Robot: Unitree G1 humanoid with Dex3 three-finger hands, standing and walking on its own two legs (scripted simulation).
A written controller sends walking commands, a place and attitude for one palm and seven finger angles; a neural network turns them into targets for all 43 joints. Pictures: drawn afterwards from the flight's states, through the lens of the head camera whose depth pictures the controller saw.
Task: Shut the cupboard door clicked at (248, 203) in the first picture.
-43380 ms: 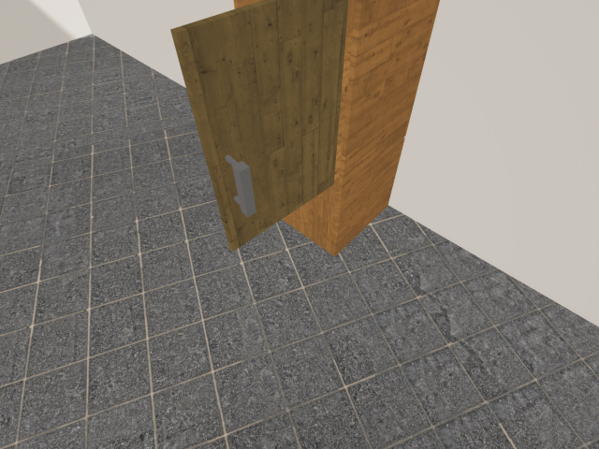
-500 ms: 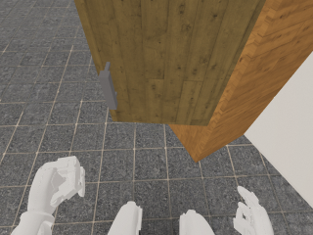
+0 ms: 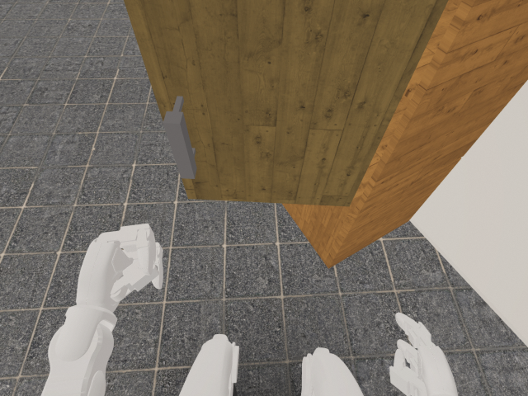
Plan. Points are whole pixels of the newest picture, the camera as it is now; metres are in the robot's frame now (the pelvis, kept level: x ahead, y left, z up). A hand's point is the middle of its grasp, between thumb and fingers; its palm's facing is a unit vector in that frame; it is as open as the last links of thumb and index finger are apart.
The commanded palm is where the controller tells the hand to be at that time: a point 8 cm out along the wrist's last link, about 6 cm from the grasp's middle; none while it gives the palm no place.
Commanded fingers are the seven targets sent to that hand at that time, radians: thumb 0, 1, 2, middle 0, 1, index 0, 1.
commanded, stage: bring the fist close to the handle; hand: left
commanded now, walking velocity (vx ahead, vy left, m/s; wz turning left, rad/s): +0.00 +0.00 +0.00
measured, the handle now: (184, 138) +0.53 +0.18 +0.03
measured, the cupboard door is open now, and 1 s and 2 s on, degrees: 57 57 49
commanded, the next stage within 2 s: push the door shut along its arc in 1.08 s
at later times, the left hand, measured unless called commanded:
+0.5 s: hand (186, 211) +0.37 +0.15 +0.04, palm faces -0.02 -1.00 -0.04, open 3.1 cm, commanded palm +0.36 +0.20 +0.04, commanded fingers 0.00 0.90 0.90 -1.30 -1.50 -1.30 -1.50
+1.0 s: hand (195, 188) +0.42 +0.14 +0.04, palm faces +0.02 -1.00 -0.04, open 3.1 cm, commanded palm +0.40 +0.19 +0.04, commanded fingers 0.00 0.90 0.90 -1.30 -1.50 -1.30 -1.50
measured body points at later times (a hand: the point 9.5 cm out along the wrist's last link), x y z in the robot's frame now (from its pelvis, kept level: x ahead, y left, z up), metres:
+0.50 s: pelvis +0.00 +0.00 +0.01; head +0.10 +0.01 +0.45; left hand +0.37 +0.20 +0.05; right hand +0.14 -0.25 -0.10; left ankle +0.05 +0.12 -0.61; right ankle +0.03 -0.11 -0.61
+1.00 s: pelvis +0.00 +0.00 +0.01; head +0.12 -0.01 +0.44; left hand +0.41 +0.20 +0.04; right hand +0.08 -0.26 -0.12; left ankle +0.05 +0.12 -0.61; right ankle +0.03 -0.11 -0.61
